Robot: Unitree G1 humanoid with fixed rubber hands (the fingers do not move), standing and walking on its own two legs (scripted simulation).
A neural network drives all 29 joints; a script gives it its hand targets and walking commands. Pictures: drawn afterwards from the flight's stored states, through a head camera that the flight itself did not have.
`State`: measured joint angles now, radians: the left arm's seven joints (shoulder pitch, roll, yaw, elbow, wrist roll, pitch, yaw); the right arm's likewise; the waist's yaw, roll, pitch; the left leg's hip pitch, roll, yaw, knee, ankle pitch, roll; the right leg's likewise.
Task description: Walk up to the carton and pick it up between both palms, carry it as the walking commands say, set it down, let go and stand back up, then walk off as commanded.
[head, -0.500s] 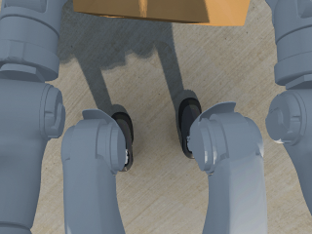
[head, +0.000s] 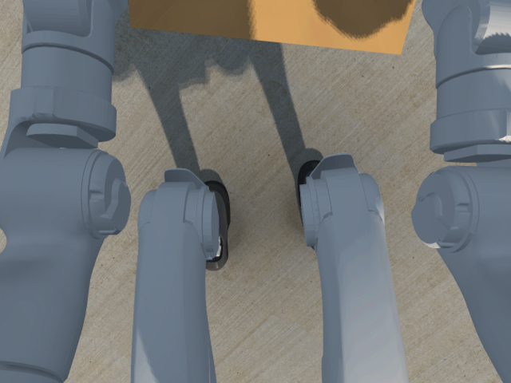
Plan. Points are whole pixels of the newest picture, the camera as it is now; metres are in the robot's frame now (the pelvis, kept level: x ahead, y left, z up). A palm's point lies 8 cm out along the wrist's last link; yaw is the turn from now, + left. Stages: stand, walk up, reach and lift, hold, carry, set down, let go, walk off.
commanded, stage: reach and lift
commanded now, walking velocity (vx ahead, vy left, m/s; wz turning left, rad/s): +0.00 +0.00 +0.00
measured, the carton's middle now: out of the picture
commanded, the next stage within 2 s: none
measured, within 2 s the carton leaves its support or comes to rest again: neither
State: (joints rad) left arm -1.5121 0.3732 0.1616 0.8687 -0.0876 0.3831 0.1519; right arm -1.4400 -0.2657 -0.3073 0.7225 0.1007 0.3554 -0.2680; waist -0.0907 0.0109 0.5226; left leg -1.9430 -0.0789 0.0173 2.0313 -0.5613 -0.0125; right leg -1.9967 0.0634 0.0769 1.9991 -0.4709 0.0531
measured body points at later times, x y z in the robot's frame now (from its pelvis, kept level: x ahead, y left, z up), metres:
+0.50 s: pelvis +0.00 +0.00 +0.04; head +0.35 -0.04 +0.31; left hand +0.57 +0.12 -0.08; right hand +0.52 -0.24 -0.08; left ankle +0.13 +0.11 -0.39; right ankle +0.15 -0.13 -0.39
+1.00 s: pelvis -0.01 +0.00 +0.09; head +0.33 -0.03 +0.37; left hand +0.52 +0.14 -0.04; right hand +0.47 -0.22 -0.05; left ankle +0.13 +0.11 -0.39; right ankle +0.15 -0.13 -0.39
